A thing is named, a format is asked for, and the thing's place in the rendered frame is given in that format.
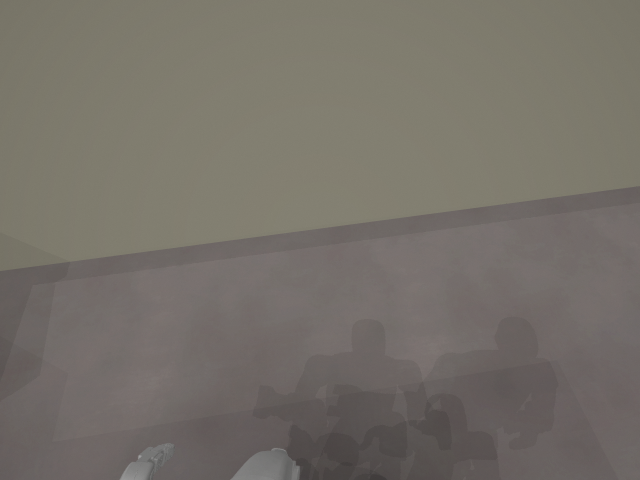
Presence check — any left robot thigh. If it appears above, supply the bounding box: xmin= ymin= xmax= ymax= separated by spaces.
xmin=230 ymin=451 xmax=300 ymax=480

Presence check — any left robot hand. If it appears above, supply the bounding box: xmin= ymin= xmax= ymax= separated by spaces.
xmin=120 ymin=443 xmax=175 ymax=480

